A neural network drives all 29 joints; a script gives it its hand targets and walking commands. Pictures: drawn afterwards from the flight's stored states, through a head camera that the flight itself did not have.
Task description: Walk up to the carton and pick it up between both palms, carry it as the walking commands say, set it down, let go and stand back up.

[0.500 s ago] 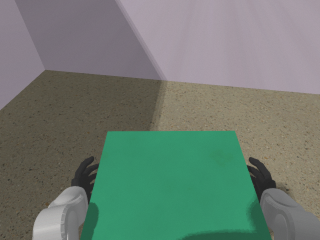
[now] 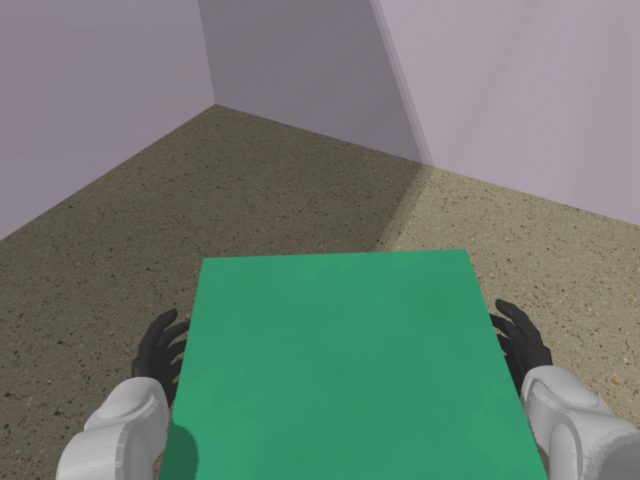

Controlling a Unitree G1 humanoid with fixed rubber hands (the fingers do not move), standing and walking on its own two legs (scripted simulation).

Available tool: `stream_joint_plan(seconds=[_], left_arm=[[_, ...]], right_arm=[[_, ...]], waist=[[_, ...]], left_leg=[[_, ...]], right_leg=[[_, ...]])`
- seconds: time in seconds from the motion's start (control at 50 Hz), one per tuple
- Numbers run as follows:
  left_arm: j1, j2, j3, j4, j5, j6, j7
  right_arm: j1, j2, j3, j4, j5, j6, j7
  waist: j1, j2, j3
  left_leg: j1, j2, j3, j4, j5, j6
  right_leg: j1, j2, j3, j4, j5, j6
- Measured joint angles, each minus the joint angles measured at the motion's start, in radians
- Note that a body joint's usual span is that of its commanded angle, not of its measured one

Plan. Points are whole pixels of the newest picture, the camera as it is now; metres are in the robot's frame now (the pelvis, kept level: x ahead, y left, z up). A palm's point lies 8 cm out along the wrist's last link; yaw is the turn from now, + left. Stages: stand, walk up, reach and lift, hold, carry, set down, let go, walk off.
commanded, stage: carry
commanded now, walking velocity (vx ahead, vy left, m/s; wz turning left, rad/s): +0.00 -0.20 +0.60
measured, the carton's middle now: (338, 397) +0.24 +0.00 +0.01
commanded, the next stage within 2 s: none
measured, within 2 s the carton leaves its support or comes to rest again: neither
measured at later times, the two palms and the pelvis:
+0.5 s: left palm (209, 467) +0.15 +0.12 +0.07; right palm (563, 370) +0.26 -0.25 +0.07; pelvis -0.01 -0.12 +0.00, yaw +17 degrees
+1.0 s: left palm out of the picture +0.05 +0.07 +0.08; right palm (550, 336) +0.29 -0.24 +0.09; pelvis -0.01 -0.23 +0.01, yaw +37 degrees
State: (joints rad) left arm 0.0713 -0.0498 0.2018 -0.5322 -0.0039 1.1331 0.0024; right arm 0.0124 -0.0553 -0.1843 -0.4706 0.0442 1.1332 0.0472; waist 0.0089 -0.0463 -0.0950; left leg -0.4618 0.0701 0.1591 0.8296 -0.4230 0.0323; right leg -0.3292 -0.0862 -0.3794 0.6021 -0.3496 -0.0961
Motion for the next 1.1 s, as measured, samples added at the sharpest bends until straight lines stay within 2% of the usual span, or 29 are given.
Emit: stream_joint_plan(seconds=[0.04,0.06,0.1,0.16,0.2,0.26,0.36,0.42,0.44,0.46,0.5,0.54,0.58,0.68,0.72,0.76,0.78,0.8,0.82,0.86,0.88,0.92,1.0,1.1], left_arm=[[-0.010,0.008,-0.002,0.003,-0.003,0.012,0.004],[-0.014,0.020,-0.001,0.008,-0.007,0.015,0.004],[-0.027,0.052,0.003,0.046,-0.020,0.023,0.000],[-0.039,0.061,-0.001,0.103,-0.027,0.041,-0.002],[-0.035,0.052,0.002,0.111,-0.039,0.033,-0.004],[-0.034,0.029,0.016,0.078,-0.052,-0.001,-0.008],[-0.037,0.025,0.009,0.047,-0.049,-0.023,-0.007],[-0.030,0.033,0.007,0.038,-0.049,-0.016,-0.007],[-0.028,0.026,0.006,0.041,-0.046,-0.018,-0.007],[-0.025,0.008,0.002,0.054,-0.037,-0.023,-0.006],[-0.003,-0.021,-0.006,0.079,-0.015,-0.018,-0.003],[0.018,-0.043,0.002,0.062,-0.010,-0.007,0.003],[0.019,-0.047,0.017,0.020,-0.012,-0.004,0.004],[-0.007,-0.018,0.016,0.003,-0.010,-0.021,-0.003],[-0.012,-0.010,0.011,0.009,-0.007,-0.015,0.001],[-0.010,-0.004,0.008,0.007,-0.008,-0.005,0.006],[-0.007,-0.001,0.009,0.003,-0.009,0.000,0.008],[-0.006,0.014,0.014,0.007,-0.015,0.004,0.008],[-0.004,0.029,0.019,0.018,-0.023,0.008,0.007],[0.000,0.043,0.022,0.042,-0.034,0.016,0.006],[0.001,0.043,0.022,0.053,-0.039,0.020,0.004],[0.005,0.033,0.024,0.059,-0.048,0.016,0.002],[0.000,0.013,0.033,0.030,-0.069,-0.034,-0.009],[-0.013,0.031,0.017,0.029,-0.065,-0.038,-0.012]], right_arm=[[-0.006,-0.002,0.002,-0.001,-0.005,0.010,-0.001],[-0.012,0.006,0.005,0.007,-0.009,0.011,-0.002],[-0.014,0.037,0.007,0.037,-0.027,0.010,-0.012],[0.028,0.060,0.001,0.051,-0.043,0.018,-0.021],[0.045,0.062,-0.006,0.029,-0.039,0.027,-0.029],[0.038,0.056,-0.017,-0.028,-0.028,0.023,-0.027],[0.030,0.043,-0.019,-0.050,-0.020,0.000,-0.018],[0.033,0.040,-0.009,-0.052,-0.023,0.003,-0.017],[0.032,0.030,-0.006,-0.051,-0.024,0.005,-0.017],[0.036,0.011,-0.005,-0.042,-0.021,0.007,-0.013],[0.058,-0.017,0.001,-0.016,-0.017,0.016,-0.007],[0.064,-0.025,0.009,-0.007,-0.006,0.020,-0.009],[0.044,-0.018,0.007,-0.014,0.004,0.011,-0.009],[-0.012,-0.021,0.016,-0.012,0.005,0.001,-0.018],[-0.024,-0.025,0.019,0.000,0.006,0.009,-0.020],[-0.031,-0.022,0.017,0.008,0.008,0.017,-0.022],[-0.034,-0.016,0.015,0.011,0.009,0.021,-0.021],[-0.035,0.006,0.014,0.024,0.003,0.014,-0.023],[-0.032,0.029,0.013,0.037,-0.006,0.011,-0.026],[-0.008,0.063,0.004,0.050,-0.020,0.007,-0.026],[0.012,0.072,-0.001,0.047,-0.024,0.005,-0.026],[0.042,0.082,-0.014,0.021,-0.021,0.005,-0.030],[0.039,0.073,-0.021,-0.054,-0.019,-0.005,-0.023],[0.039,0.056,-0.007,-0.071,-0.029,-0.007,-0.022]], waist=[[0.006,0.004,-0.020],[0.002,0.001,-0.032],[-0.008,-0.001,-0.036],[-0.019,0.025,-0.030],[-0.021,0.043,-0.020],[-0.024,0.063,-0.001],[-0.025,0.077,-0.008],[-0.018,0.079,-0.021],[-0.010,0.088,-0.019],[-0.008,0.107,-0.013],[-0.017,0.104,-0.013],[-0.025,0.086,-0.009],[-0.032,0.071,0.001],[-0.032,0.026,-0.006],[-0.024,0.007,-0.011],[-0.018,-0.001,-0.011],[-0.017,0.001,-0.015],[-0.019,-0.019,-0.017],[-0.020,-0.026,-0.015],[-0.016,-0.010,-0.003],[-0.012,0.004,0.002],[-0.005,0.031,0.012],[-0.004,0.069,0.022],[-0.007,0.084,-0.006]], left_leg=[[0.065,-0.003,0.010,-0.135,0.080,0.014],[0.071,-0.008,0.003,-0.159,0.066,0.018],[0.046,-0.012,-0.015,-0.128,0.057,0.006],[0.052,-0.010,-0.062,-0.179,0.106,-0.016],[0.057,-0.004,-0.091,-0.228,0.146,-0.024],[0.041,0.014,-0.142,-0.273,0.192,-0.043],[-0.004,0.041,-0.231,-0.295,0.235,-0.099],[-0.036,0.039,-0.270,-0.262,0.230,-0.132],[-0.053,0.040,-0.278,-0.223,0.203,-0.125],[-0.073,0.041,-0.279,-0.152,0.130,-0.104],[-0.125,0.012,-0.220,0.062,-0.025,-0.077],[-0.146,-0.002,-0.150,0.233,-0.051,-0.065],[-0.134,-0.004,-0.101,0.287,-0.032,-0.061],[-0.042,-0.029,-0.031,0.130,-0.039,-0.046],[0.012,-0.044,-0.008,0.025,-0.022,-0.038],[0.085,-0.053,0.014,-0.130,0.071,-0.028],[0.119,-0.052,0.011,-0.202,0.075,-0.003],[0.114,-0.062,0.005,-0.210,0.042,0.015],[0.098,-0.064,-0.009,-0.192,0.031,0.016],[0.088,-0.050,-0.043,-0.186,0.051,-0.008],[0.091,-0.043,-0.061,-0.201,0.071,-0.023],[0.099,-0.032,-0.094,-0.241,0.103,-0.029],[0.085,-0.001,-0.159,-0.281,0.154,-0.056],[0.043,0.032,-0.236,-0.258,0.169,-0.121]], right_leg=[[-0.015,0.000,-0.025,0.052,-0.031,0.002],[-0.040,-0.005,-0.018,0.102,-0.063,0.017],[-0.119,0.013,0.094,0.266,-0.165,0.077],[-0.213,0.028,0.227,0.456,-0.176,0.119],[-0.245,0.014,0.275,0.468,-0.136,0.132],[-0.257,0.005,0.309,0.404,-0.085,0.142],[-0.185,0.031,0.302,0.212,-0.066,0.140],[-0.073,0.051,0.272,-0.003,-0.040,0.129],[-0.058,0.055,0.261,-0.045,0.051,0.113],[-0.057,0.059,0.244,-0.031,0.089,0.099],[-0.045,0.033,0.214,-0.006,0.063,0.081],[-0.019,0.009,0.194,-0.029,0.046,0.071],[-0.006,-0.003,0.173,-0.054,0.057,0.061],[-0.032,-0.022,0.102,-0.037,0.047,0.031],[-0.048,-0.028,0.069,-0.005,0.027,0.021],[-0.063,-0.027,0.032,0.040,0.000,0.013],[-0.078,-0.025,0.015,0.074,-0.019,0.013],[-0.105,-0.035,0.030,0.124,-0.054,0.030],[-0.138,-0.027,0.075,0.195,-0.113,0.062],[-0.204,0.006,0.173,0.357,-0.180,0.101],[-0.231,0.014,0.209,0.416,-0.181,0.114],[-0.270,0.011,0.261,0.472,-0.147,0.130],[-0.274,0.002,0.309,0.392,-0.074,0.144],[-0.128,0.028,0.279,0.076,-0.012,0.139]])
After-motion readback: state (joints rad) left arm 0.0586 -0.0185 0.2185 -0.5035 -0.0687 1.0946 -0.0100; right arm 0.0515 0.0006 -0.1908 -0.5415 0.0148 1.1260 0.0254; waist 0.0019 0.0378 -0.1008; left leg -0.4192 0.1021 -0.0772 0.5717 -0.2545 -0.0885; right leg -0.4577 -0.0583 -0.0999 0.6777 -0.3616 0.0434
